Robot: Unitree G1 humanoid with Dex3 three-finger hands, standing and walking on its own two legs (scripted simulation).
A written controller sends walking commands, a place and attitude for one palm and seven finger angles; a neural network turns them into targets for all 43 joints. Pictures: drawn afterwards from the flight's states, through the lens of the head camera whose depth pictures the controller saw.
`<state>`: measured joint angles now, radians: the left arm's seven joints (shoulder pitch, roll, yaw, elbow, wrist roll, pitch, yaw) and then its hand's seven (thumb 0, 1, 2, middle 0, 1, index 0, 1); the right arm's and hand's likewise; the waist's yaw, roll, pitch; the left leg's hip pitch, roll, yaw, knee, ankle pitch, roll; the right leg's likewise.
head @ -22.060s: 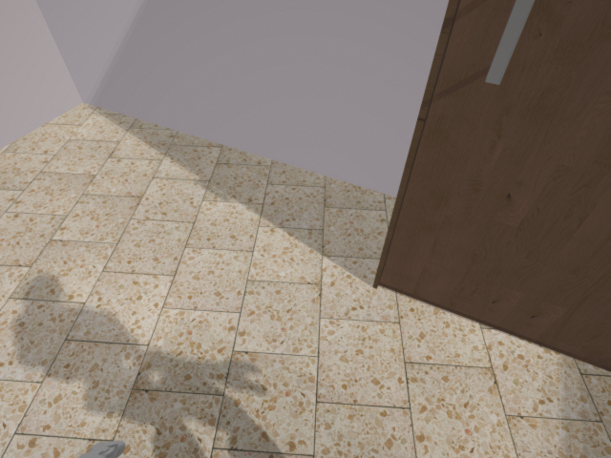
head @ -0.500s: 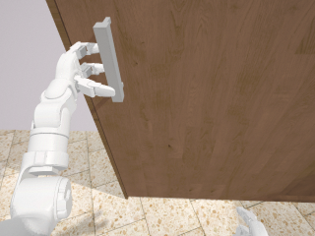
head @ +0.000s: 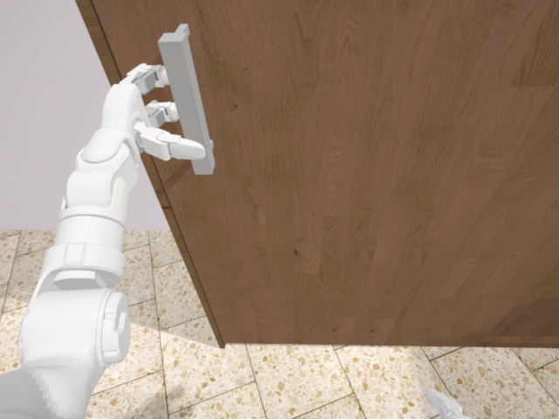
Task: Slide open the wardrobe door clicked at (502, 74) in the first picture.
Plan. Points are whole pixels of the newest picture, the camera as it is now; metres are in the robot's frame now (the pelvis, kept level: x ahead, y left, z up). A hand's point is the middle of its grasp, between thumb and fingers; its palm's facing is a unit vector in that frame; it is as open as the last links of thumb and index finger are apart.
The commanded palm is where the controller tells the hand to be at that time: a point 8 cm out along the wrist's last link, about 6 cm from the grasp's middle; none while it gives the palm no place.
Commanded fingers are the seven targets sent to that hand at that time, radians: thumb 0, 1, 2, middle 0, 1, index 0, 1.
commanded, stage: slide the fingers in behind the handle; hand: left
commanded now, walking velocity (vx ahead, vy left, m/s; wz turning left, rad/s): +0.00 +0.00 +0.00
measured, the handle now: (194, 104) +0.48 +0.15 +0.23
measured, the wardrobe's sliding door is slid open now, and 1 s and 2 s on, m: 0.00 0.00 0.00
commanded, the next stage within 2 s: grip the handle and tug to test in 1.64 s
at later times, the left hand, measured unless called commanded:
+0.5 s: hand (190, 120) +0.43 +0.14 +0.24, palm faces +0.01 -1.00 -0.04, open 14.0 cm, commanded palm +0.40 +0.19 +0.23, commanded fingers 0.00 -0.50 0.30 -0.30 -1.20 -0.30 -1.20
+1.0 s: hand (201, 119) +0.43 +0.12 +0.24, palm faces +0.01 -1.00 -0.02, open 14.0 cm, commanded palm +0.40 +0.17 +0.23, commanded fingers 0.00 -0.50 0.30 -0.30 -1.20 -0.30 -1.20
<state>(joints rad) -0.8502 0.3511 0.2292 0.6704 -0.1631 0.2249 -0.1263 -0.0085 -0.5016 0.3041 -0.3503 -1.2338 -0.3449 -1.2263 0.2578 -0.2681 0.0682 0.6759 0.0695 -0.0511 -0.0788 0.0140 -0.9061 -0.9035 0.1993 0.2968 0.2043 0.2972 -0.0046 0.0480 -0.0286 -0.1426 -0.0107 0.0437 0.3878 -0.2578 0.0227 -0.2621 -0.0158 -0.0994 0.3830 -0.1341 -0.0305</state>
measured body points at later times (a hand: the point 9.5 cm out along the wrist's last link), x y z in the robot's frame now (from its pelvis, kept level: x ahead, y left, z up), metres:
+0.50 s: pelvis +0.00 +0.00 +0.00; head -0.01 -0.03 +0.45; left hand +0.42 +0.19 +0.24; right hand +0.17 -0.24 -0.10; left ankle -0.03 +0.10 -0.74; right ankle +0.04 -0.10 -0.74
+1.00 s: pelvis +0.01 +0.00 +0.00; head +0.00 -0.03 +0.45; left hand +0.42 +0.18 +0.24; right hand +0.18 -0.23 -0.10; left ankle -0.03 +0.10 -0.74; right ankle +0.04 -0.10 -0.74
